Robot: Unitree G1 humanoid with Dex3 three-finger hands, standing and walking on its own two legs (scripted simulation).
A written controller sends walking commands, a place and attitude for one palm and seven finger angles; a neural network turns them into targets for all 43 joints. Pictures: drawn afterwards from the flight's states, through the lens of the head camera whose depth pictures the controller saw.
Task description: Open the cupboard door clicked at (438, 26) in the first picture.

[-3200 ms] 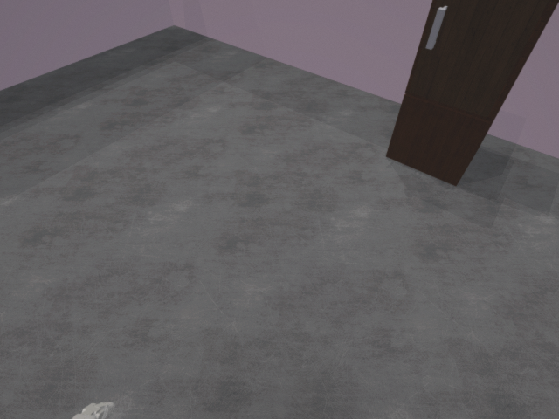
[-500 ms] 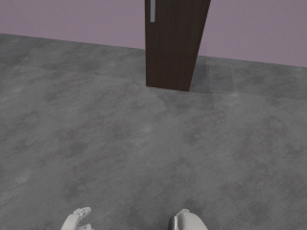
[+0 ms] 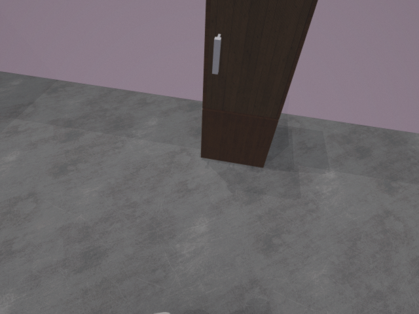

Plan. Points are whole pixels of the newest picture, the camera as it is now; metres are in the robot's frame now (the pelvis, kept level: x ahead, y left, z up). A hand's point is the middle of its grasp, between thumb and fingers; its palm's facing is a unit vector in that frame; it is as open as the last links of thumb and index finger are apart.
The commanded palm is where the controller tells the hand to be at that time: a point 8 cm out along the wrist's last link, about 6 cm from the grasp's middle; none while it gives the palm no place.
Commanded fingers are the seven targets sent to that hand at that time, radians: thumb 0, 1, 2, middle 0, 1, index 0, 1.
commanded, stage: walk to a spot facing it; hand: left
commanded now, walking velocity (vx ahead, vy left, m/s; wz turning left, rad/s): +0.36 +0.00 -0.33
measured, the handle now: (217, 54) +1.09 +0.06 -0.03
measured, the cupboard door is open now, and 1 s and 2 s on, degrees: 0 0 0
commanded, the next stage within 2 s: take the last steps up to it in 0.28 s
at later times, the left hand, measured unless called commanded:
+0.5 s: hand (169, 227) +0.36 +0.13 -0.16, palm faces -0.22 -0.94 -0.26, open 7.4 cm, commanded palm none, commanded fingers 0.00 0.90 0.90 -0.20 -0.30 -0.20 -0.30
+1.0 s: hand (164, 235) +0.34 +0.15 -0.18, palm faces -0.05 -0.99 -0.15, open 7.3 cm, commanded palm none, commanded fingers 0.00 0.90 0.90 -0.20 -0.30 -0.20 -0.30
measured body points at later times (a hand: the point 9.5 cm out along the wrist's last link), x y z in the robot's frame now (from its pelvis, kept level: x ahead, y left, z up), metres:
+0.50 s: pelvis +0.20 -0.04 -0.02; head +0.23 -0.06 +0.43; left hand +0.37 +0.18 -0.14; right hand +0.06 -0.23 -0.17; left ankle +0.10 +0.12 -0.71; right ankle +0.29 -0.15 -0.73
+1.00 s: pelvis +0.35 -0.03 +0.00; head +0.35 -0.01 +0.45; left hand +0.34 +0.20 -0.17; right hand +0.39 -0.28 -0.13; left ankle +0.40 +0.06 -0.73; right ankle +0.29 -0.14 -0.71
